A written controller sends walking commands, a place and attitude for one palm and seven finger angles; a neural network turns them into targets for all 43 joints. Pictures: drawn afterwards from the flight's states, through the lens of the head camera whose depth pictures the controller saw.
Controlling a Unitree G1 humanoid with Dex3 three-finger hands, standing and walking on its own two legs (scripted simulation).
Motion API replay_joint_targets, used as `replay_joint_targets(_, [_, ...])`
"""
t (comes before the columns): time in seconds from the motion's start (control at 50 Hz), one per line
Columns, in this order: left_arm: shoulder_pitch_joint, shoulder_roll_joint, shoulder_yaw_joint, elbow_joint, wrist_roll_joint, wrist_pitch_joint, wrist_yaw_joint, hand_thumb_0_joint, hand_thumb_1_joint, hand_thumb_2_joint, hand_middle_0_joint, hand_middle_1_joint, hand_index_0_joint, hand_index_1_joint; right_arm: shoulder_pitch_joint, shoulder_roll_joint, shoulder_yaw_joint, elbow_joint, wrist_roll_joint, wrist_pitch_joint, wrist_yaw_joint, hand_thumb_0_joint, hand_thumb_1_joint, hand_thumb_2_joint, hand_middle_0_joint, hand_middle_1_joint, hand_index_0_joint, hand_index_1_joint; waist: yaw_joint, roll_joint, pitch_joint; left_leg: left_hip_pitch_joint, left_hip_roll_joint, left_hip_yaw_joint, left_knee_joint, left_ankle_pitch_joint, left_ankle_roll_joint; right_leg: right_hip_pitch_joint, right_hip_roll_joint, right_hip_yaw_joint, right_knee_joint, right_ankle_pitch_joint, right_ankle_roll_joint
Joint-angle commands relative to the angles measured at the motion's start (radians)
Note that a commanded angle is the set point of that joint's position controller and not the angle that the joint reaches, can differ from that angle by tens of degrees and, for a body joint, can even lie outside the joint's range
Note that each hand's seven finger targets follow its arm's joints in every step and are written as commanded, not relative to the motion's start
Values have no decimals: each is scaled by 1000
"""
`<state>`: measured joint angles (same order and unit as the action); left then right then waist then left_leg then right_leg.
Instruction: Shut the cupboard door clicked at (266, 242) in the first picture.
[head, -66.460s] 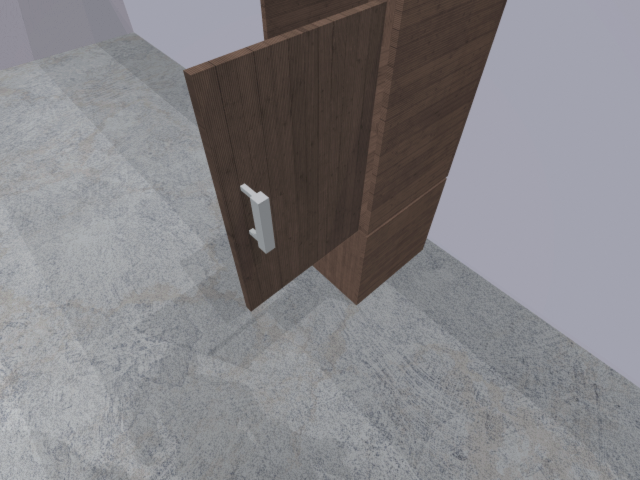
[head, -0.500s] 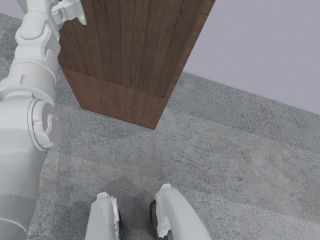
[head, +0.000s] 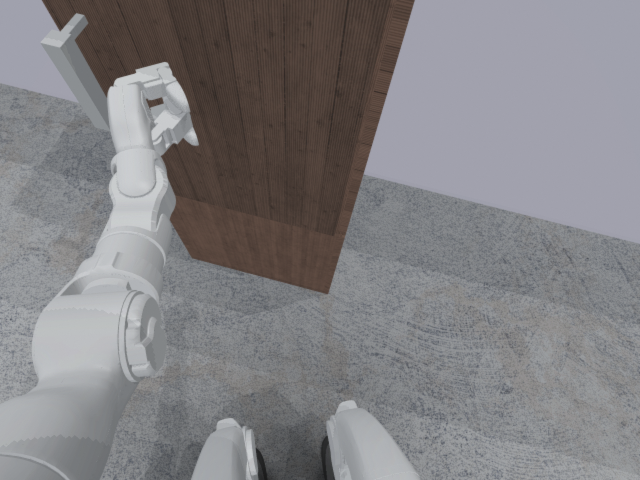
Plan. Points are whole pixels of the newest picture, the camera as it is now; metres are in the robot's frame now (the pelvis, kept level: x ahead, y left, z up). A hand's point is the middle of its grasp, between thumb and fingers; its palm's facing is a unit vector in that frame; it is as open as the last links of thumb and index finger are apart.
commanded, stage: pull the fist back off the door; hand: left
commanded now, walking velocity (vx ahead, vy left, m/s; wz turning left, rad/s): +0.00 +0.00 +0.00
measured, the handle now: (92, 75) +0.63 +0.21 +0.07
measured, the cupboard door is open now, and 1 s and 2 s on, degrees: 0 0 0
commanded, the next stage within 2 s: draw the hand back to the body in 0.26 s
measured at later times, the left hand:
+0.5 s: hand (184, 144) +0.49 +0.09 +0.09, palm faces +0.13 -0.99 +0.00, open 3.1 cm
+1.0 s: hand (51, 252) +0.34 +0.17 +0.16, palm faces +0.08 -0.99 -0.15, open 3.1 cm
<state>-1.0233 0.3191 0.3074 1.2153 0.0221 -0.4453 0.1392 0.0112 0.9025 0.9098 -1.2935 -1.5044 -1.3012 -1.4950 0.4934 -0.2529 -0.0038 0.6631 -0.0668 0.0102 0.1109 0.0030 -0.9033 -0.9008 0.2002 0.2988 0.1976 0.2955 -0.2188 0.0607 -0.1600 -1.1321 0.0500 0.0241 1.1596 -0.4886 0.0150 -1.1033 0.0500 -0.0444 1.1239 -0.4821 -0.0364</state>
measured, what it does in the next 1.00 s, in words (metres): rises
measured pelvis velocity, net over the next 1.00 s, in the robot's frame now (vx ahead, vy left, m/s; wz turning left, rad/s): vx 0.02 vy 0.00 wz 0.03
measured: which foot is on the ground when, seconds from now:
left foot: down 0.00-1.00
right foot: down 0.00-1.00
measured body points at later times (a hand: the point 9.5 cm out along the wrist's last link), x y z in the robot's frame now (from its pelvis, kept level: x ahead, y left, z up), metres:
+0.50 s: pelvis +0.02 -0.01 +0.02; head +0.13 -0.02 +0.45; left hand +0.48 +0.14 +0.09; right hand +0.08 -0.26 -0.11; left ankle +0.02 +0.11 -0.64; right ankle +0.02 -0.10 -0.64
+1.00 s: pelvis +0.02 +0.00 +0.08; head +0.03 +0.00 +0.53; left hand +0.33 +0.22 +0.17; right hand +0.18 -0.24 -0.01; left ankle +0.02 +0.11 -0.64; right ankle +0.02 -0.10 -0.64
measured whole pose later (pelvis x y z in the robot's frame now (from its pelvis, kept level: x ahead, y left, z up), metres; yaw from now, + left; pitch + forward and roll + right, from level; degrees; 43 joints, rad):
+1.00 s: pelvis +0.02 +0.00 +0.08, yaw +2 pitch +5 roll +0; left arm -0.08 0.25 0.06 0.27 -0.12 -0.19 0.00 0.02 0.89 0.90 -1.19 -1.39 -1.20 -1.38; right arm 0.23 -0.25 0.00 0.54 0.07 0.05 -0.05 0.01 -0.91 -0.90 0.20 0.30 0.19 0.30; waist -0.03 0.03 -0.09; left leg -0.44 0.01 0.04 0.71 -0.36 0.02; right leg -0.42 0.02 -0.02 0.70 -0.37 -0.02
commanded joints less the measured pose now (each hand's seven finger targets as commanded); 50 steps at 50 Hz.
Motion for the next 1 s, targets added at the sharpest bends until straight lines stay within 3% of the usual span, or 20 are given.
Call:
replay_joint_targets(0.0, [-362,57,-42,-254,-36,-49,-10,0,900,900,-1300,-1500,-1300,-1500,130,-167,-79,-60,12,0,-13,0,-900,-900,200,300,200,300,7,-20,-455,348,-46,-40,-121,283,14,332,-3,42,-185,348,25])
replay_joint_targets(0.06, [-382,20,-69,-393,-54,-106,8,0,900,900,-1300,-1500,-1300,-1500,102,-155,-84,-62,12,0,-20,0,-900,-900,200,300,200,300,16,24,-509,440,-47,-43,-116,356,12,339,-6,40,-173,422,25])
replay_joint_targets(0.14, [-333,-23,-130,-487,-25,-178,23,0,900,900,-1300,-1500,-1300,-1500,70,-142,-94,-47,7,-5,-23,0,-900,-900,200,300,200,300,28,84,-550,536,-44,-48,-99,451,6,316,-11,36,-143,492,23])
replay_joint_targets(0.24, [-247,-30,-140,-331,12,-128,36,0,900,900,-1300,-1500,-1300,-1500,47,-142,-91,-39,12,21,-29,0,-900,-900,200,300,200,300,20,-6,-444,468,-48,-41,-110,418,9,320,-16,36,-152,494,30])
replay_joint_targets(0.3, [-238,-50,-135,-284,-18,-83,34,0,900,900,-1300,-1500,-1300,-1500,18,-138,-84,-57,19,33,-37,0,-900,-900,200,300,200,300,21,-46,-413,409,-58,-28,-122,364,12,367,-20,46,-176,488,34])
replay_joint_targets(0.36, [-253,4,-73,-295,-48,-89,30,0,900,900,-1300,-1500,-1300,-1500,3,-136,-75,-71,18,33,-47,0,-900,-900,200,300,200,300,38,-86,-441,369,-64,-24,-119,372,16,434,-25,61,-168,538,36])
replay_joint_targets(0.42, [-117,81,-14,-490,-62,-138,9,0,900,900,-1300,-1500,-1300,-1500,-21,-132,-77,-125,22,25,-49,0,-900,-900,200,300,200,300,128,-27,-592,450,-69,-8,-145,457,11,572,-28,77,-156,659,28])
replay_joint_targets(0.46, [0,66,-43,-600,-63,-145,-16,0,900,900,-1300,-1500,-1300,-1500,-41,-120,-75,-146,34,20,-47,0,-900,-900,200,300,200,300,153,-22,-626,496,-67,4,-168,494,12,635,-28,79,-172,724,30])
replay_joint_targets(0.5, [117,47,-74,-660,-70,-109,-44,0,900,900,-1300,-1500,-1300,-1500,-52,-115,-72,-166,52,21,-49,0,-900,-900,200,300,200,300,159,-67,-552,483,-69,19,-207,456,18,686,-25,81,-218,729,37])
replay_joint_targets(0.54, [190,11,-120,-695,-88,-51,-74,0,900,900,-1300,-1500,-1300,-1500,-60,-117,-71,-179,69,27,-59,0,-900,-900,200,300,200,300,139,-115,-463,482,-66,24,-252,404,23,702,-27,84,-271,703,51])
replay_joint_targets(0.6, [252,3,-119,-746,-160,42,-114,0,900,900,-1300,-1500,-1300,-1500,-90,-125,-65,-192,95,29,-86,0,-900,-900,200,300,200,300,130,-191,-335,490,-68,23,-311,304,26,726,-37,96,-375,578,67])
replay_joint_targets(0.66, [247,-17,-148,-856,-203,54,-137,0,900,900,-1300,-1500,-1300,-1500,-141,-119,-56,-194,108,7,-112,0,-900,-900,200,300,200,300,130,-142,-259,572,-67,17,-355,268,29,697,-38,88,-436,444,57])
replay_joint_targets(0.72, [315,-6,-173,-943,-197,31,-155,0,900,900,-1300,-1500,-1300,-1500,-172,-117,-46,-193,110,-19,-124,0,-900,-900,200,300,200,300,145,-51,-217,650,-63,6,-389,269,29,672,-32,67,-448,392,37])
replay_joint_targets(0.76, [404,3,-174,-940,-191,33,-169,0,900,900,-1300,-1500,-1300,-1500,-199,-113,-40,-193,113,-31,-123,0,-900,-900,200,300,200,300,163,-28,-179,667,-59,-3,-416,258,25,658,-31,55,-452,357,29])
replay_joint_targets(0.8, [482,21,-161,-962,-198,55,-185,0,900,900,-1245,-1440,-1245,-1440,-226,-116,-37,-207,119,-37,-123,0,-900,-900,200,300,200,300,183,-35,-167,679,-60,-5,-441,250,22,677,-33,52,-465,332,26])
replay_joint_targets(0.84, [555,38,-145,-1000,-213,93,-197,0,900,900,-1190,-1380,-1190,-1380,-263,-116,-29,-228,127,-41,-126,0,-900,-900,200,300,200,300,206,6,-153,697,-61,-5,-467,248,19,699,-36,48,-476,316,20])
replay_joint_targets(0.86, [566,35,-143,-1028,-224,115,-201,0,900,900,-1163,-1350,-1163,-1350,-279,-114,-26,-240,129,-45,-128,0,-900,-900,200,300,200,300,211,2,-144,709,-61,-6,-479,251,20,711,-36,44,-483,318,19])
replay_joint_targets(0.88, [580,90,-201,-1113,-132,149,-153,0,900,900,-1135,-1320,-1135,-1320,-322,-88,-34,-254,133,-10,-146,0,-900,-900,200,300,200,300,212,-46,-159,757,-58,-8,-533,256,14,765,-59,92,-542,292,22])
replay_joint_targets(0.92, [642,98,-174,-1225,-136,197,-112,0,900,900,-1080,-1260,-1080,-1260,-346,-88,-30,-282,131,-1,-170,0,-900,-900,200,300,200,300,213,-88,-152,789,-55,-16,-563,281,21,813,-61,78,-572,310,28])
replay_joint_targets(0.98, [720,118,-158,-1303,-121,252,-80,0,900,900,-997,-1170,-997,-1170,-384,-83,-14,-280,129,6,-190,0,-900,-900,200,300,200,300,217,-62,-83,843,-50,-15,-614,292,25,840,-60,63,-611,321,26])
